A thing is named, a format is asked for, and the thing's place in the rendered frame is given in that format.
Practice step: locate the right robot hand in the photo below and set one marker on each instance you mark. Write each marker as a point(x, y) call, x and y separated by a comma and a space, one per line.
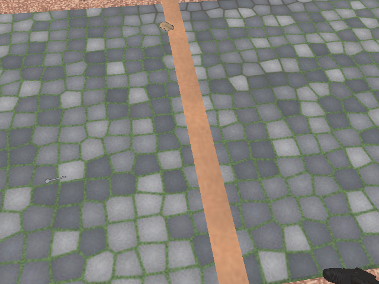
point(349, 276)

